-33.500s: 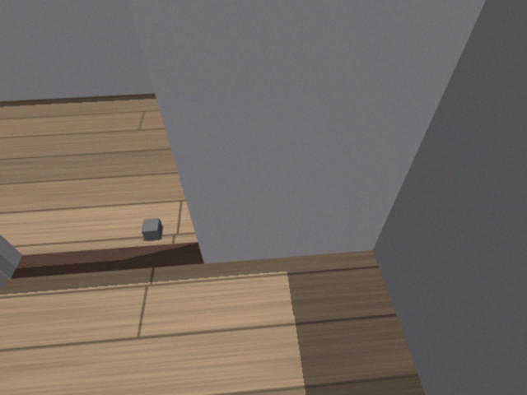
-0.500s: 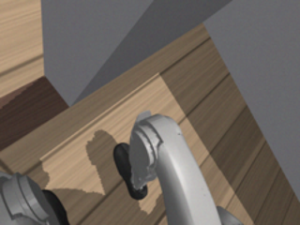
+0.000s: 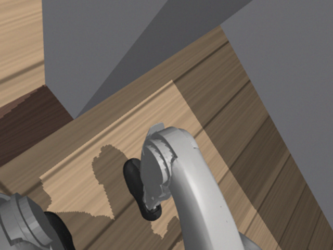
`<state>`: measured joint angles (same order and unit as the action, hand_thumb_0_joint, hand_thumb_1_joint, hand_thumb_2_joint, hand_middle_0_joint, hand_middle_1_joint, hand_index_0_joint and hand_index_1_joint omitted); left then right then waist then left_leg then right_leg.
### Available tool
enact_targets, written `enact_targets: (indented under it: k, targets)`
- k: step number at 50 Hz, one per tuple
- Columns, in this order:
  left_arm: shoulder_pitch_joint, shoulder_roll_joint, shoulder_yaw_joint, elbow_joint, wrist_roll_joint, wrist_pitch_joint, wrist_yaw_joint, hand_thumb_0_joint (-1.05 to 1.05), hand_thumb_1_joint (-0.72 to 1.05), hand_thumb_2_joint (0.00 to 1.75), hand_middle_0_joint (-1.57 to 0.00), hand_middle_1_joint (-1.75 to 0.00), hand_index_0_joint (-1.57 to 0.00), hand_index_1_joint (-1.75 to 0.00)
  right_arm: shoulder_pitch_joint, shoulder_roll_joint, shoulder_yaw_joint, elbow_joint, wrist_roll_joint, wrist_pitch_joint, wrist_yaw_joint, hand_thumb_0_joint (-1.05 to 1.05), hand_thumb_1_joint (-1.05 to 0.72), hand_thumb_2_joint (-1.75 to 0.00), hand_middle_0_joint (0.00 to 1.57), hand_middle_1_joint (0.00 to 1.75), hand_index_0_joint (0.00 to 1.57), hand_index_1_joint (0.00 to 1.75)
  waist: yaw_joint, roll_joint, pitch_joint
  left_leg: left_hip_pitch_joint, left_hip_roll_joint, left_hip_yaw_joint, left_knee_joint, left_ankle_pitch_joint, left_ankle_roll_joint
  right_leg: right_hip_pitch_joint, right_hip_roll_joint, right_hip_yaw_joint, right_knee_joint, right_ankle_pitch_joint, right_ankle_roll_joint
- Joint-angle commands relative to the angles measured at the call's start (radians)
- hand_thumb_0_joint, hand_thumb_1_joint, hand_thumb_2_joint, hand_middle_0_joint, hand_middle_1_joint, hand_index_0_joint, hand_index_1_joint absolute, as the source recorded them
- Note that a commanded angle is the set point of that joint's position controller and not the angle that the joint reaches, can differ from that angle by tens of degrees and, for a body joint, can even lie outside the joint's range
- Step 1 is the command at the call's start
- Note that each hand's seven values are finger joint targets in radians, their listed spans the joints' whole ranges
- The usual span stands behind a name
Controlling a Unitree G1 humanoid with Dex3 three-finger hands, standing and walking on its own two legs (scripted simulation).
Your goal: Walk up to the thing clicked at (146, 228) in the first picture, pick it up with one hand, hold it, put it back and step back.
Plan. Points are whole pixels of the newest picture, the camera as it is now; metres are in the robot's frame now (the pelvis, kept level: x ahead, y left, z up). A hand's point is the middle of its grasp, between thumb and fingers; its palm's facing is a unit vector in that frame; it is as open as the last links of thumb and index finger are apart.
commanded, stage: close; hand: left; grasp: from above
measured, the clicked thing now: out of the picture +0.48 +0.33 -0.28
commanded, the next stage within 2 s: settle in 0.26 s
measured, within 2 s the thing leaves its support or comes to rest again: leaves its support in 0.72 s
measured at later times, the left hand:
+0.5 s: hand out of the picture +0.47 +0.34 -0.24, palm faces -0.39 -0.20 -0.90, open 10.2 cm
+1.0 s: hand out of the picture +0.48 +0.34 -0.18, palm faces -0.35 -0.19 -0.92, open 9.9 cm
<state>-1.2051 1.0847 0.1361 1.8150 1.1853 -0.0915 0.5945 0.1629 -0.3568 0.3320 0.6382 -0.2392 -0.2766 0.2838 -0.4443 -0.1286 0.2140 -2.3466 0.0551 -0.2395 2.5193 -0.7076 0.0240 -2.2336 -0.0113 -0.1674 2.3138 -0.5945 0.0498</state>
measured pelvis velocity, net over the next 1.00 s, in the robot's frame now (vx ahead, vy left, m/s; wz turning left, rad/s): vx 0.01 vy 0.00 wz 0.05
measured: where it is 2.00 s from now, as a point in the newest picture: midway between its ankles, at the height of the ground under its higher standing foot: (110, 227)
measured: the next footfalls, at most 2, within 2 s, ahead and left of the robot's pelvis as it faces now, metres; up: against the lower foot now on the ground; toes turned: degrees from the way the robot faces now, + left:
none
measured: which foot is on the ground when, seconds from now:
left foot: down 0.00-1.00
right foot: down 0.00-1.00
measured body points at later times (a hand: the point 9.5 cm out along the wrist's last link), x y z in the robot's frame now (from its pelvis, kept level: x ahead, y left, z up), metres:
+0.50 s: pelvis +0.00 +0.00 +0.00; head +0.29 +0.11 +0.32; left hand +0.49 +0.34 -0.19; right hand +0.02 -0.24 -0.05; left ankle +0.07 +0.12 -0.28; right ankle +0.13 -0.12 -0.28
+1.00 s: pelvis +0.01 +0.00 +0.01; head +0.27 +0.10 +0.37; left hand +0.50 +0.35 -0.13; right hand +0.05 -0.27 -0.06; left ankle +0.07 +0.12 -0.28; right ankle +0.13 -0.12 -0.28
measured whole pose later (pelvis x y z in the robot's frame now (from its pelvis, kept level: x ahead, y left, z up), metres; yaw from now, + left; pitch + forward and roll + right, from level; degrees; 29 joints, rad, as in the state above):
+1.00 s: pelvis +0.01 +0.00 +0.01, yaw +3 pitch +34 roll -11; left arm -1.05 0.84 0.15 1.48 1.14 0.02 0.43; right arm 0.21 -0.34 0.16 0.69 -0.16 -0.19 0.30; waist -0.35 -0.02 0.03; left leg -2.35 0.05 -0.18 2.46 -0.73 0.01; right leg -2.27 -0.03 -0.12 2.31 -0.64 0.03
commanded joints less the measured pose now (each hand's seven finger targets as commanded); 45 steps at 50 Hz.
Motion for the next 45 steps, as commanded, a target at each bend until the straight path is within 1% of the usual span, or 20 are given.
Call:
enact_targets:
  k: [1,6,8,13,16,17,22,23,28,29,30,33,37,38,39,41,42,43,44,45]
  targets:
    - [-0.239,0.176,-0.006,-0.113,-0.007,-0.010,0.028,0.00,0.46,0.48,-0.91,-0.40,-0.90,-0.42,0.214,-0.332,-0.087,0.034,0.001,0.000,-0.001,0.00,-0.89,-0.90,0.20,0.30,0.20,0.30,-0.075,0.532,-0.601,0.475,0.013,0.059,-0.283,0.167,-0.023,0.335,0.053,-0.109,-0.181,0.179,-0.059]
    - [-0.231,0.191,-0.002,-0.110,-0.004,-0.009,0.028,0.00,0.52,0.51,-0.96,-0.41,-0.94,-0.43,0.219,-0.339,-0.090,0.036,0.003,0.005,-0.005,0.00,-0.89,-0.90,0.20,0.30,0.20,0.30,-0.070,0.539,-0.611,0.463,0.009,0.073,-0.278,0.169,-0.019,0.358,0.060,-0.101,-0.191,0.185,-0.060]
    - [-0.230,0.158,-0.020,-0.103,-0.008,-0.008,0.024,0.00,0.53,0.51,-0.97,-0.41,-0.95,-0.43,0.221,-0.329,-0.080,0.038,-0.006,0.003,-0.001,0.00,-0.89,-0.90,0.20,0.30,0.20,0.30,-0.085,0.517,-0.613,0.467,0.009,0.073,-0.264,0.197,-0.017,0.374,0.061,-0.105,-0.190,0.210,-0.055]
    - [-0.245,0.177,-0.021,-0.116,-0.012,-0.009,0.024,0.00,0.59,0.55,-1.01,-0.42,-0.99,-0.45,0.233,-0.341,-0.081,0.038,-0.001,0.005,-0.005,0.00,-0.89,-0.90,0.20,0.30,0.20,0.30,-0.088,0.521,-0.606,0.479,0.011,0.065,-0.276,0.189,-0.019,0.367,0.057,-0.105,-0.197,0.202,-0.056]
    - [-0.246,0.172,-0.023,-0.114,-0.014,-0.008,0.025,0.00,0.62,0.57,-1.02,-0.46,-1.01,-0.48,0.228,-0.335,-0.078,0.036,-0.002,0.003,-0.007,0.00,-0.89,-0.90,0.20,0.30,0.20,0.30,-0.079,0.535,-0.617,0.488,0.011,0.064,-0.278,0.192,-0.023,0.369,0.058,-0.105,-0.192,0.203,-0.057]
    - [-0.233,0.142,-0.046,-0.095,-0.022,-0.006,0.021,0.00,0.63,0.58,-1.03,-0.46,-1.02,-0.48,0.216,-0.328,-0.073,0.031,-0.003,0.001,-0.004,0.00,-0.89,-0.90,0.20,0.30,0.20,0.30,-0.088,0.522,-0.597,0.483,0.011,0.063,-0.273,0.187,-0.022,0.358,0.058,-0.107,-0.188,0.203,-0.056]
    - [-0.256,0.184,-0.027,-0.116,-0.026,-0.002,0.025,0.00,0.63,0.65,-1.08,-0.50,-1.07,-0.51,0.230,-0.340,-0.075,0.045,-0.001,0.006,-0.010,0.00,-0.90,-0.90,0.20,0.30,0.20,0.30,-0.080,0.546,-0.622,0.473,0.012,0.069,-0.281,0.190,-0.021,0.388,0.058,-0.101,-0.198,0.207,-0.057]
    - [-0.243,0.169,-0.034,-0.110,-0.032,0.004,0.017,0.00,0.64,0.64,-1.08,-0.50,-1.07,-0.52,0.223,-0.333,-0.076,0.034,0.000,0.006,-0.010,0.00,-0.91,-0.90,0.20,0.30,0.20,0.30,-0.083,0.535,-0.622,0.480,0.010,0.074,-0.272,0.191,-0.019,0.394,0.060,-0.099,-0.197,0.211,-0.056]
    - [-0.246,0.200,-0.010,-0.182,-0.024,0.014,0.014,0.00,0.65,0.67,-1.10,-0.51,-1.08,-0.53,0.226,-0.333,-0.090,0.040,0.008,0.013,-0.015,0.00,-0.91,-0.90,0.20,0.30,0.20,0.30,-0.056,0.585,-0.681,0.509,0.008,0.079,-0.284,0.206,-0.024,0.400,0.061,-0.097,-0.194,0.220,-0.063]
    - [-0.280,0.202,-0.003,-0.223,-0.022,0.015,0.009,0.00,0.66,0.67,-1.10,-0.53,-1.09,-0.54,0.236,-0.331,-0.095,0.044,0.007,0.015,-0.012,0.00,-0.91,-0.90,0.20,0.30,0.20,0.30,-0.063,0.607,-0.688,0.518,0.008,0.081,-0.279,0.218,-0.023,0.392,0.057,-0.097,-0.192,0.231,-0.062]
    - [-0.280,0.224,0.021,-0.267,-0.021,0.017,0.011,0.00,0.67,0.66,-1.10,-0.52,-1.09,-0.54,0.236,-0.333,-0.105,0.047,0.008,0.016,-0.012,0.00,-0.90,-0.90,0.20,0.30,0.20,0.30,-0.035,0.642,-0.729,0.556,0.009,0.077,-0.292,0.231,-0.031,0.382,0.055,-0.099,-0.185,0.232,-0.067]
    - [-0.261,0.193,0.029,-0.277,-0.015,0.031,0.004,0.00,0.66,0.64,-1.10,-0.50,-1.08,-0.52,0.246,-0.327,-0.128,0.051,0.011,0.021,-0.005,0.00,-0.90,-0.90,0.20,0.30,0.20,0.30,-0.038,0.656,-0.733,0.565,0.008,0.082,-0.290,0.246,-0.033,0.365,0.057,-0.097,-0.177,0.242,-0.071]
    - [-0.267,0.199,0.073,-0.434,-0.013,0.052,-0.007,0.00,0.69,0.64,-1.11,-0.49,-1.09,-0.51,0.258,-0.323,-0.183,0.061,0.028,0.027,0.001,0.00,-0.90,-0.90,0.20,0.30,0.20,0.30,0.018,0.726,-0.851,0.635,0.000,0.103,-0.297,0.305,-0.039,0.357,0.051,-0.082,-0.167,0.270,-0.080]
    - [-0.219,0.148,0.047,-0.408,-0.022,0.062,-0.020,0.00,0.70,0.65,-1.12,-0.50,-1.11,-0.52,0.240,-0.318,-0.194,0.053,0.038,0.029,0.004,0.00,-0.90,-0.90,0.20,0.30,0.20,0.30,0.037,0.723,-0.850,0.638,-0.002,0.102,-0.320,0.286,-0.042,0.335,0.054,-0.081,-0.162,0.243,-0.086]
    - [-0.224,0.112,0.026,-0.413,-0.023,0.069,-0.034,0.00,0.71,0.63,-1.12,-0.49,-1.11,-0.51,0.237,-0.311,-0.200,0.055,0.043,0.031,0.008,0.00,-0.90,-0.90,0.20,0.30,0.20,0.30,0.024,0.712,-0.831,0.626,-0.002,0.106,-0.316,0.282,-0.040,0.315,0.053,-0.078,-0.164,0.244,-0.085]
    - [-0.193,0.120,0.054,-0.461,-0.023,0.085,-0.051,0.00,0.72,0.62,-1.13,-0.47,-1.12,-0.49,0.265,-0.314,-0.230,0.068,0.056,0.045,0.006,0.00,-0.90,-0.90,0.20,0.30,0.20,0.30,0.051,0.699,-0.882,0.624,-0.007,0.120,-0.315,0.306,-0.035,0.331,0.054,-0.067,-0.173,0.260,-0.086]
    - [-0.193,0.058,0.019,-0.490,-0.034,0.089,-0.068,0.00,0.73,0.64,-1.13,-0.48,-1.12,-0.50,0.250,-0.294,-0.233,0.060,0.066,0.050,0.010,0.00,-0.90,-0.90,0.20,0.30,0.20,0.30,0.068,0.703,-0.905,0.619,-0.013,0.130,-0.321,0.304,-0.034,0.331,0.053,-0.059,-0.173,0.256,-0.088]
    - [-0.195,0.050,0.019,-0.522,-0.033,0.093,-0.079,0.00,0.74,0.64,-1.14,-0.50,-1.13,-0.51,0.253,-0.288,-0.240,0.069,0.071,0.056,0.013,0.00,-0.90,-0.90,0.20,0.30,0.20,0.30,0.079,0.720,-0.927,0.623,-0.016,0.135,-0.323,0.322,-0.032,0.333,0.050,-0.055,-0.173,0.267,-0.089]
    - [-0.148,0.052,0.028,-0.474,-0.039,0.105,-0.092,0.00,0.76,0.65,-1.15,-0.50,-1.14,-0.51,0.256,-0.283,-0.246,0.069,0.078,0.063,0.014,0.00,-0.90,-0.90,0.20,0.30,0.20,0.30,0.084,0.658,-0.896,0.581,-0.017,0.143,-0.320,0.308,-0.024,0.336,0.055,-0.050,-0.179,0.263,-0.086]
    - [-0.136,0.010,0.007,-0.471,-0.043,0.112,-0.110,0.00,0.76,0.65,-1.16,-0.48,-1.15,-0.50,0.260,-0.280,-0.251,0.070,0.083,0.071,0.016,0.00,-0.90,-0.90,0.20,0.30,0.20,0.30,0.082,0.624,-0.876,0.555,-0.022,0.143,-0.327,0.292,-0.019,0.313,0.051,-0.045,-0.181,0.244,-0.086]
